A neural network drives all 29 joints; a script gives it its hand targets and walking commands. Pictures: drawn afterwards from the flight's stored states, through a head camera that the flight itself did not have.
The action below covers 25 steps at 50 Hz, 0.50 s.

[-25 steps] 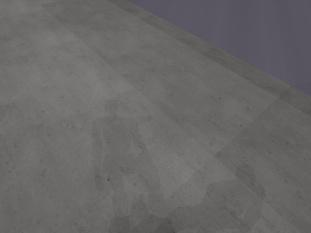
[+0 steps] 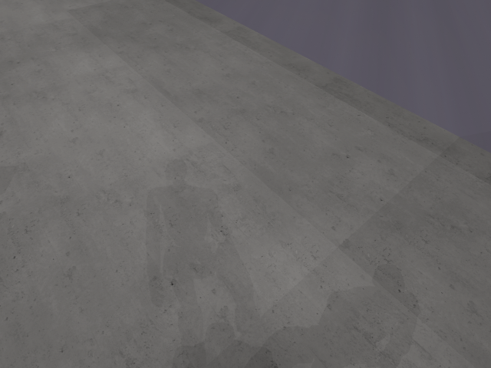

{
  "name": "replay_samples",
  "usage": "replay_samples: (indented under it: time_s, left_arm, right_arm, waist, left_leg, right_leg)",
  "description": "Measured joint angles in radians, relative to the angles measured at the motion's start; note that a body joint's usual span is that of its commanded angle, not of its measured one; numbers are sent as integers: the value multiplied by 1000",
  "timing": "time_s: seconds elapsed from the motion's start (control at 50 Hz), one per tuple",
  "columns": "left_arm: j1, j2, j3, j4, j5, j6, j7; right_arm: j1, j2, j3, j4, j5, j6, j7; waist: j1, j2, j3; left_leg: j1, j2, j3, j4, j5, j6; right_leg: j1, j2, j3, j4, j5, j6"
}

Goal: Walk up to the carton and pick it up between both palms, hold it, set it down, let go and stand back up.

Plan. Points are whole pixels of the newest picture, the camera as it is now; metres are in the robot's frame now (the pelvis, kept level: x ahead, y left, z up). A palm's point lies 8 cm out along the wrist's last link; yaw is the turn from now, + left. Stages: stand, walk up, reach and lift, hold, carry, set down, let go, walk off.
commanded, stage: stand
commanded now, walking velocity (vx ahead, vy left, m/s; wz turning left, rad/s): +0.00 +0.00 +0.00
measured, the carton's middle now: out of the picture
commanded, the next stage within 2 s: walk up in 0.24 s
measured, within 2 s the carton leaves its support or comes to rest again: neither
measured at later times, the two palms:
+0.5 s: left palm out of the picture -0.02 +0.22 -0.14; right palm out of the picture -0.01 -0.21 -0.15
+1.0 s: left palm out of the picture +0.10 +0.51 -0.09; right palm (287, 260) +0.32 -0.07 -0.07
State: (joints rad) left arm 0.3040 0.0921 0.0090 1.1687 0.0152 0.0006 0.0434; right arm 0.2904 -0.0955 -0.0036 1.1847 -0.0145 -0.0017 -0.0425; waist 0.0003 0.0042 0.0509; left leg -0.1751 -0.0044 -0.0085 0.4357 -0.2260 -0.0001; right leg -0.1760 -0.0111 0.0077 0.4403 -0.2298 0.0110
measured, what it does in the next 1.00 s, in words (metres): steps to the left, turning left: left foot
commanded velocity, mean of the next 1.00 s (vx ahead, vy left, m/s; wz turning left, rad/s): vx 0.00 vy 0.00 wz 0.00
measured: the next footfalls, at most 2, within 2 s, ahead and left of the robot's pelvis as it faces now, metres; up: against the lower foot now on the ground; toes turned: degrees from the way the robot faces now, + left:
left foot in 0.80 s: +0.11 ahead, +0.31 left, +0.00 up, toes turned +28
right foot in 1.18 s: +0.39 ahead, +0.21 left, +0.00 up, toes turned +40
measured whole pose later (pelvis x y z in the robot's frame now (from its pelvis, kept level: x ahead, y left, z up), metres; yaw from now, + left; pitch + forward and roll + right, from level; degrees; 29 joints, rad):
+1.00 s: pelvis +0.10 +0.17 -0.01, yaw +30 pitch +0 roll -1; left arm 0.23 0.46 0.07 0.65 0.02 -0.07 -0.04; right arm 0.29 -0.36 -0.06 0.68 -0.03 0.04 0.09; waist -0.08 -0.07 0.01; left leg -0.30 0.01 -0.05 0.53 -0.24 0.03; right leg -0.46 -0.06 -0.06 0.93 -0.46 -0.05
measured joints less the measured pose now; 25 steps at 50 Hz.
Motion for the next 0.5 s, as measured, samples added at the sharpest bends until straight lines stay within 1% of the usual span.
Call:
replay_samples:
  time_s: [0.42, 0.44, 0.46, 0.48, 0.5]
  left_arm:
    - [9, -5, -3, -3, 0, -6, -2]
    - [13, -4, 0, -15, 4, -5, -3]
    - [25, 2, 10, -54, 16, -8, -4]
    - [35, 15, 19, -97, 32, -20, 0]
    - [41, 33, 27, -140, 50, -33, 9]
  right_arm:
    - [12, 3, 1, -5, 2, -4, 2]
    - [16, 2, -4, -17, -5, 2, 8]
    - [32, -4, -15, -55, -22, 17, 24]
    - [47, -15, -26, -92, -42, 31, 41]
    - [57, -28, -37, -131, -64, 43, 56]
  waist:
    - [-1, 0, -6]
    - [-5, 1, -9]
    - [-13, 9, -18]
    - [-17, 14, -29]
    - [-16, 14, -39]
  left_leg:
    - [-5, 0, 0, -4, 2, -1]
    - [-16, -2, -8, 10, -13, 2]
    - [-52, -7, -34, 62, -74, 18]
    - [-107, -6, -38, 148, -128, 25]
    - [-172, 4, -18, 254, -148, 22]
  right_leg:
    - [-6, 0, 2, -2, 1, 0]
    - [-9, -1, -3, 0, -1, -1]
    - [-18, -1, -23, 6, -8, -4]
    - [-22, -7, -50, 8, -14, -4]
    - [-19, -19, -81, 2, -18, -2]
